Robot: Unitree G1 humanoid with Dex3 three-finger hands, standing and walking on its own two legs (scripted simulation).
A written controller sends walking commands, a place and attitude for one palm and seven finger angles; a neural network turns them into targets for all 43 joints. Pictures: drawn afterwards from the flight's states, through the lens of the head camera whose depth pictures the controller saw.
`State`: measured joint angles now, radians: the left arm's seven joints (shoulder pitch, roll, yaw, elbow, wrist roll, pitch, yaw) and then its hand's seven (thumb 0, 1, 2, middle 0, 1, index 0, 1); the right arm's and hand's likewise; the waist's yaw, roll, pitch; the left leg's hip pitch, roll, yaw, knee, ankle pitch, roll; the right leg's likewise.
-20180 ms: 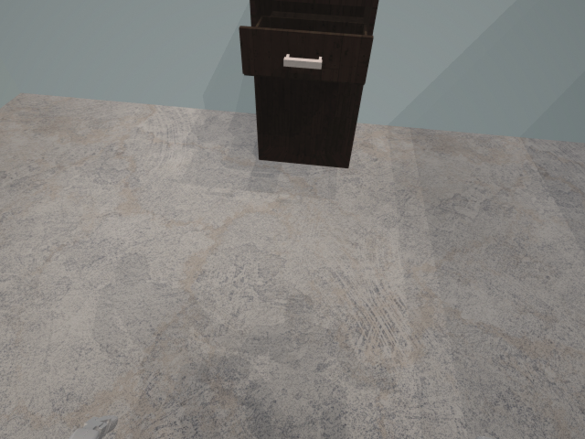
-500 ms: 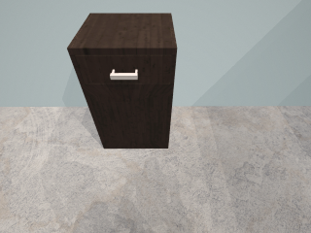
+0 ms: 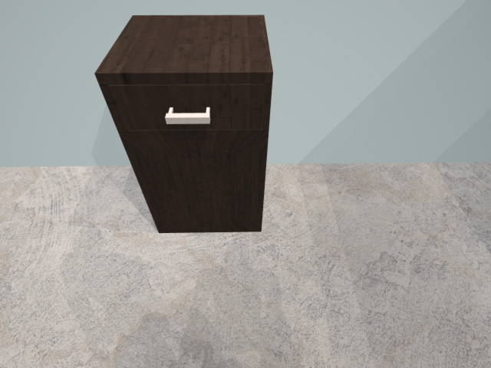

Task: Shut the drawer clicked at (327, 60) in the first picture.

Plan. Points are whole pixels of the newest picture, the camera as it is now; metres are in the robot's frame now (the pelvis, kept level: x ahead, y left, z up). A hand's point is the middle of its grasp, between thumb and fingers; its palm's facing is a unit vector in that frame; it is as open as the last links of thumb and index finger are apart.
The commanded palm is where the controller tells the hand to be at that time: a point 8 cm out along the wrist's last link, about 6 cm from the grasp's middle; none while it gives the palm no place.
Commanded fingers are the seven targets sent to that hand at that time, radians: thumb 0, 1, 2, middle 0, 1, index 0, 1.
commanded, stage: look to check the result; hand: left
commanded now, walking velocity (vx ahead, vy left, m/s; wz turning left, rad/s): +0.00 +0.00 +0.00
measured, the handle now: (188, 114) +0.81 +0.22 -0.06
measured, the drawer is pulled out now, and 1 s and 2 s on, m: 0.00 0.00 0.00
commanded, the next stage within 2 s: stand and wait in 0.24 s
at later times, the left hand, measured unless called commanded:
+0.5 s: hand out of the picture +0.00 +0.15 -0.18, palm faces +0.06 -0.98 -0.18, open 7.4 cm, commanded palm none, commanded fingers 0.00 0.90 0.90 -0.20 -0.30 -0.20 -0.30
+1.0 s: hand out of the picture +0.01 +0.15 -0.18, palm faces +0.05 -0.98 -0.18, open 7.4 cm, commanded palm none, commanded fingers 0.00 0.90 0.90 -0.20 -0.30 -0.20 -0.30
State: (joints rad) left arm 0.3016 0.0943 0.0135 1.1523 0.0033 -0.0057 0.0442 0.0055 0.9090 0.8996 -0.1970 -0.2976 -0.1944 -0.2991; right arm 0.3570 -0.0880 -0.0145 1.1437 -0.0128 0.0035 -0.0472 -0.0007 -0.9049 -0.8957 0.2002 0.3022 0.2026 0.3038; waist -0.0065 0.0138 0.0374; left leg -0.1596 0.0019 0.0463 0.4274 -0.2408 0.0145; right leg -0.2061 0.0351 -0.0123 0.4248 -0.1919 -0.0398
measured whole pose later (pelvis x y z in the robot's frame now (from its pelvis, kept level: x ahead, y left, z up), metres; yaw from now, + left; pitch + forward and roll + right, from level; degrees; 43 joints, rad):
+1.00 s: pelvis +0.02 -0.01 +0.00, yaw +0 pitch -2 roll +0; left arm 0.29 0.12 0.01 1.15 0.00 -0.01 0.04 0.01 0.91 0.90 -0.20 -0.30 -0.19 -0.30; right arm 0.32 -0.11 -0.01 1.15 -0.01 0.00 -0.05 0.00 -0.90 -0.90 0.20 0.30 0.20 0.30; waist -0.01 0.01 0.04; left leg -0.11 0.02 0.04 0.40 -0.26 0.00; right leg -0.16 0.05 -0.01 0.40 -0.21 -0.05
